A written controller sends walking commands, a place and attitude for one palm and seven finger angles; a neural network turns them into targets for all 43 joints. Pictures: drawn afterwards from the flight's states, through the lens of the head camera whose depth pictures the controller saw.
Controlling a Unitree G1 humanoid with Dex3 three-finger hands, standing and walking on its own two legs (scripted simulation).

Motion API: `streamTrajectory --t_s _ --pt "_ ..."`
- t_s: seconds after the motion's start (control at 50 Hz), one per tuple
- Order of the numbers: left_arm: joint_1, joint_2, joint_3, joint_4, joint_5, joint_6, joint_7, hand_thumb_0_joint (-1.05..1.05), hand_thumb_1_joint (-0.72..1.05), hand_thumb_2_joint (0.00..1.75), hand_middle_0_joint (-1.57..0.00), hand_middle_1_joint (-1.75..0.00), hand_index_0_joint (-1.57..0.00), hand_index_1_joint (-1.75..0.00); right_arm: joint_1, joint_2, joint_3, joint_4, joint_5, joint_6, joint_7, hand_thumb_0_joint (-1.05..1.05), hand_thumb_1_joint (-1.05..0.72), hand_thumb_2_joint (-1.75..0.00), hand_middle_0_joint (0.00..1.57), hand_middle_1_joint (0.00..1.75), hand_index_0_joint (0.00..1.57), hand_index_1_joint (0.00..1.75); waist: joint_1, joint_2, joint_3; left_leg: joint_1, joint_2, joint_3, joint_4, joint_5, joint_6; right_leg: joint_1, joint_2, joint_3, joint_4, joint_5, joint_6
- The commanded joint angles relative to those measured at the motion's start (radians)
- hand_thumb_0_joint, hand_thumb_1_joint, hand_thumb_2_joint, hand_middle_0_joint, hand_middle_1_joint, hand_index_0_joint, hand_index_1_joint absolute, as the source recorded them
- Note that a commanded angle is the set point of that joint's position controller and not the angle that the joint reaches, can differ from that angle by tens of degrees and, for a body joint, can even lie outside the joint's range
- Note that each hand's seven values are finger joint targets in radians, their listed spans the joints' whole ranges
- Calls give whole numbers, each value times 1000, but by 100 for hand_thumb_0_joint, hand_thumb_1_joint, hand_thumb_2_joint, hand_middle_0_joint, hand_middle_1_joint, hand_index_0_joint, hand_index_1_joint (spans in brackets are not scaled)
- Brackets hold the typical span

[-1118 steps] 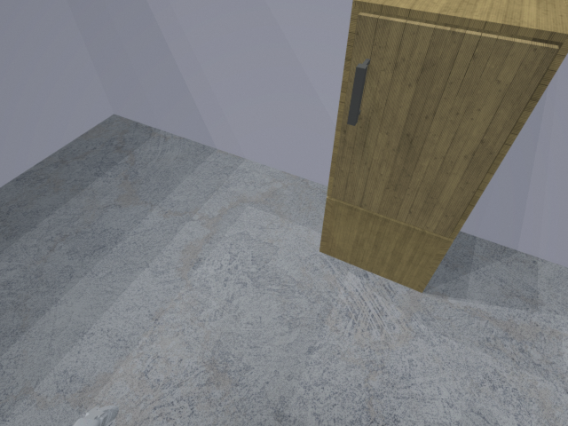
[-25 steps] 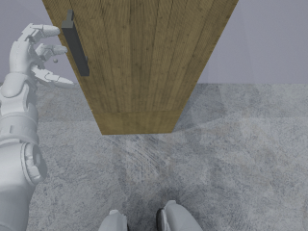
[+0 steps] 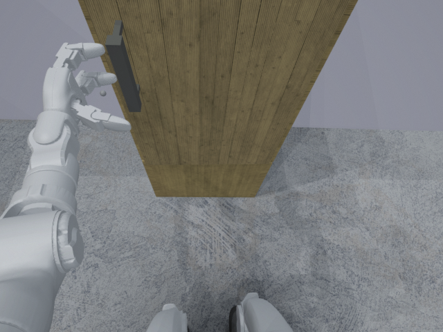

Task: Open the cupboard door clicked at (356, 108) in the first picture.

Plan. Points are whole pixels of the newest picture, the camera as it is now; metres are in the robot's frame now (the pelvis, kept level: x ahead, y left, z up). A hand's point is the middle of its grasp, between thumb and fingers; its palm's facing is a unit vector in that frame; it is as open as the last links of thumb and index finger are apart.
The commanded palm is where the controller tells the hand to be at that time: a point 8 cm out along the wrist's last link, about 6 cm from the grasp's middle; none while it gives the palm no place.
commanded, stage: slide the fingers in behind the handle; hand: left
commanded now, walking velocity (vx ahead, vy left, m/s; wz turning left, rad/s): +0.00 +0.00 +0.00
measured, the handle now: (127, 70) +0.56 +0.13 +0.09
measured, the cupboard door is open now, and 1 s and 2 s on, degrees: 2 1 3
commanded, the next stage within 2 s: close the thumb around the handle in 0.88 s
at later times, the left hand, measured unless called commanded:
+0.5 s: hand (138, 89) +0.52 +0.11 +0.08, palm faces -0.06 -1.00 -0.07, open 14.0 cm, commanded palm +0.50 +0.16 +0.08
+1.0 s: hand (139, 91) +0.51 +0.11 +0.08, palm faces -0.06 -1.00 -0.02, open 14.1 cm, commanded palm +0.49 +0.16 +0.08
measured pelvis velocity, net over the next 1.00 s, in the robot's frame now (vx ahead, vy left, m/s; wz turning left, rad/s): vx -0.01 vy -0.01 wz -0.01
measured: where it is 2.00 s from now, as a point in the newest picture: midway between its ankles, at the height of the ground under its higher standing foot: outside the picture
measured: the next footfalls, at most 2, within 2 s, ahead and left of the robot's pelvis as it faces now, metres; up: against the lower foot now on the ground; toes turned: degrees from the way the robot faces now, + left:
none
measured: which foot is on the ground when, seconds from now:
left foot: down 0.00-1.00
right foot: down 0.00-1.00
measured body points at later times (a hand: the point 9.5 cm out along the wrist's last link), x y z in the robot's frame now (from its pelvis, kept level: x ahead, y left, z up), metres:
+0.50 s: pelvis +0.00 -0.01 +0.00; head +0.13 -0.01 +0.43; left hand +0.52 +0.17 +0.09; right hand -0.01 -0.26 -0.12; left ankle -0.02 +0.10 -0.68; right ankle +0.02 -0.12 -0.68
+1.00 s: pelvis -0.01 -0.01 +0.00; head +0.12 -0.01 +0.43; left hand +0.51 +0.17 +0.09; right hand -0.01 -0.28 -0.12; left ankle -0.02 +0.10 -0.68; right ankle +0.02 -0.12 -0.68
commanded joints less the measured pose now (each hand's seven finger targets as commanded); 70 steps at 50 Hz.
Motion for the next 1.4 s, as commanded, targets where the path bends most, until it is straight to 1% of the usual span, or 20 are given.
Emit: streamTrajectory --t_s 0.0,0.08,0.14,0.2,0.28,0.32,0.38,0.46,0.52,0.62,0.76,0.8,0.84,0.96,1.06,1.12,1.18,1.26,1.32,1.38 --pt "-540 55 -98 -214 19 -79 -27 0 -50 30 -30 -120 -30 -120 170 -175 -60 -32 -5 -21 -12 0 -90 -90 20 30 20 30 -83 121 -423 386 -5 -65 -101 449 -18 109 38 29 -68 277 -8" --pt "-583 30 -119 -224 22 -86 -19 0 -50 30 -30 -120 -30 -120 174 -176 -63 -20 -9 -30 -12 0 -90 -90 20 30 20 30 -92 121 -455 404 -7 -70 -95 460 -18 106 35 30 -62 286 -10" --pt "-561 -20 -155 -263 19 -97 -19 0 -50 30 -30 -120 -30 -120 170 -168 -65 -19 -11 -35 -5 0 -90 -90 20 30 20 30 -77 187 -524 486 -4 -77 -83 568 -31 92 34 25 -51 318 -14" --pt "-564 -32 -151 -237 9 -88 -11 0 -50 30 -30 -120 -30 -120 160 -169 -67 -16 -7 -33 -5 0 -90 -90 20 30 20 30 -87 115 -476 435 -6 -73 -91 506 -24 113 37 22 -60 309 -11" --pt "-540 90 1 -155 -8 -61 58 0 -50 30 -30 -120 -30 -120 156 -169 -57 -24 -6 -33 -12 0 -90 -90 20 30 20 30 -57 26 -444 291 -22 -50 -98 417 -10 199 32 36 -55 320 -7" --pt "-534 222 104 -129 24 -64 108 0 -50 30 -30 -120 -30 -120 159 -172 -48 -39 -10 -35 -14 0 -90 -90 20 30 20 30 -33 10 -415 186 -31 -32 -99 362 -1 257 27 56 -46 321 -5" --pt "-528 109 -24 -217 96 -115 112 0 -50 30 -30 -120 -30 -120 155 -149 -52 -63 -19 -43 5 0 -90 -90 20 30 20 30 -39 96 -494 260 -30 -24 -82 431 -3 237 21 63 -24 370 -6" --pt "-484 63 -39 -236 54 -119 72 0 -50 30 -30 -120 -30 -120 159 -157 -64 -75 -10 -32 9 0 -90 -90 20 30 20 30 -42 63 -563 321 -22 -23 -84 488 -9 273 31 59 -31 420 -5" --pt "-507 105 6 -159 20 -74 56 0 -50 30 -30 -120 -30 -120 164 -167 -60 -67 1 -24 -7 0 -90 -90 20 30 20 30 -53 -13 -476 217 -30 -9 -102 368 2 310 31 69 -58 377 0" --pt "-511 133 16 -219 49 -96 75 0 -50 30 -30 -120 -30 -120 171 -159 -59 -65 -6 -33 -8 0 -90 -90 20 30 20 30 -36 55 -500 247 -31 -8 -101 397 3 299 28 75 -53 389 -3" --pt "-471 113 5 -192 36 -105 62 0 -50 30 -30 -120 -30 -120 163 -162 -61 -62 -1 -32 -6 0 -90 -90 20 30 20 30 -37 22 -461 224 -30 -1 -107 364 3 300 28 75 -62 370 0" --pt "-488 150 23 -199 44 -101 64 0 -50 30 -30 -120 -30 -120 166 -164 -62 -61 1 -31 -10 0 -90 -90 20 30 20 30 -36 24 -464 203 -34 3 -110 344 6 326 26 86 -67 367 1" --pt "-496 113 -7 -213 43 -106 62 0 -50 30 -30 -120 -30 -120 163 -158 -63 -61 1 -33 -11 0 -90 -90 20 30 20 30 -42 52 -486 238 -33 2 -108 371 5 311 25 81 -63 383 1" --pt "-490 121 5 -210 36 -104 59 0 -50 30 -30 -120 -30 -120 160 -164 -62 -62 0 -35 -13 0 -90 -90 20 30 20 30 -38 59 -495 254 -31 -3 -104 393 2 301 25 79 -57 388 -1" --pt "-495 138 16 -180 37 -100 60 0 -22 42 -32 -123 -32 -123 155 -166 -60 -60 1 -33 -15 0 -90 -90 20 30 20 30 -47 23 -454 216 -28 -2 -102 353 4 287 25 80 -61 358 3" --pt "-508 122 3 -230 39 -111 62 0 -5 49 -33 -125 -33 -125 155 -165 -64 -69 -2 -36 -15 0 -90 -90 20 30 20 30 -38 78 -510 281 -28 -10 -103 400 0 276 26 73 -50 371 -4" --pt "-513 102 -9 -204 34 -107 67 0 12 56 -34 -127 -34 -127 154 -165 -61 -58 -2 -36 -12 0 -90 -90 20 30 20 30 -51 51 -472 274 -23 -17 -101 395 -3 245 27 66 -53 352 0" --pt "-490 114 9 -220 39 -115 76 0 34 66 -36 -129 -36 -129 162 -166 -66 -59 -4 -35 -10 0 -90 -90 20 30 20 30 -32 50 -523 303 -22 -22 -97 442 -6 262 29 63 -42 383 -3" --pt "-514 77 -23 -209 37 -112 76 0 51 73 -37 -131 -37 -131 160 -164 -63 -56 -6 -35 -9 0 -90 -90 20 30 20 30 -51 39 -476 285 -23 -20 -101 414 -2 243 30 63 -50 362 -2" --pt "-506 114 4 -204 42 -111 78 0 68 80 -38 -133 -38 -133 161 -166 -63 -54 -4 -34 -11 0 -90 -90 20 30 20 30 -42 34 -489 269 -25 -18 -103 405 -3 267 28 66 -49 366 -2"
